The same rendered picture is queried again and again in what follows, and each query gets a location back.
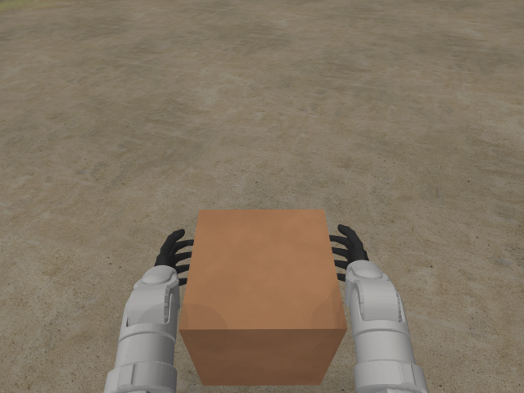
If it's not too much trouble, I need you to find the robot right forearm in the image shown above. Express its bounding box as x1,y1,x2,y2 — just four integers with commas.
345,260,429,393

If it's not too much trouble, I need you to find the robot left hand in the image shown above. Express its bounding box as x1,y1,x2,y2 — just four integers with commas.
154,229,194,286

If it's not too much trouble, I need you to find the carton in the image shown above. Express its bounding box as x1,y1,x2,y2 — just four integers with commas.
178,210,348,386

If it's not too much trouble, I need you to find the robot left forearm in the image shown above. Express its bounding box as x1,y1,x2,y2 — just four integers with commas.
103,265,180,393

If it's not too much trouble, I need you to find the robot right hand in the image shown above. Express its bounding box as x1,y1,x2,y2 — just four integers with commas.
329,224,369,282

